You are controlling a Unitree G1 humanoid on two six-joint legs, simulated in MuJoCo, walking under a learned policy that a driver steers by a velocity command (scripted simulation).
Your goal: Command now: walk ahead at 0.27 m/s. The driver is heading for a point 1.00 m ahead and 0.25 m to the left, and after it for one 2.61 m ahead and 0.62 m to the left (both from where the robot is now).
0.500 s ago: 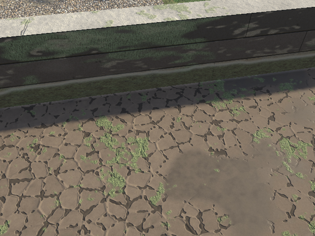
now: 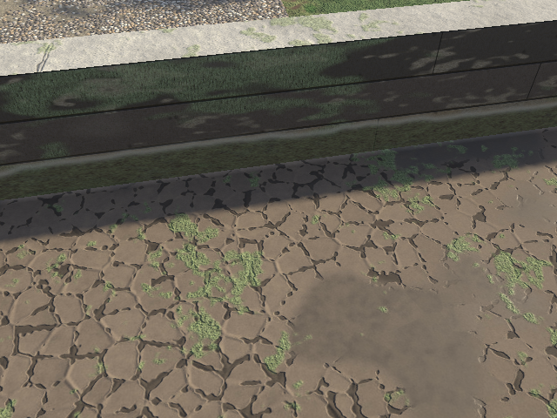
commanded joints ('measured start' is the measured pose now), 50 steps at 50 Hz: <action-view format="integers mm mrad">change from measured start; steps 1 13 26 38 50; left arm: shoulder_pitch -85 -24 -22 -29 -28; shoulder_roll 43 72 112 116 114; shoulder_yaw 7 28 44 47 47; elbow -85 0 -20 -42 -46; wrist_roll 10 -9 -8 -6 -3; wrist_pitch -22 -35 2 3 1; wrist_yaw -8 -13 23 23 20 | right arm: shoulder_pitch -90 -26 -7 -6 -15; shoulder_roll -47 -84 -109 -111 -106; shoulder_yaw -7 -28 -36 -41 -43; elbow -89 -23 -15 -41 -54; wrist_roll -7 6 10 1 1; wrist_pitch -13 -8 -15 3 3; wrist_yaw -1 6 -7 -5 0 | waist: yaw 14 -4 -1 -4 -6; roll -7 2 -1 -2 1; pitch -41 -71 -60 -49 -49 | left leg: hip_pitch -42 61 -1 -25 -32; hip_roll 68 94 67 64 65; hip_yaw -77 -90 -66 -69 -76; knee -147 -307 -223 -194 -197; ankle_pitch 336 374 367 319 287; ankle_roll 14 14 36 53 59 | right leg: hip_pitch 68 172 117 57 40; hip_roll -102 -127 -107 -103 -102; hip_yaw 104 125 115 119 121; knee -166 -318 -228 -212 -219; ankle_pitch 344 395 337 262 216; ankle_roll -30 -36 -45 -46 -38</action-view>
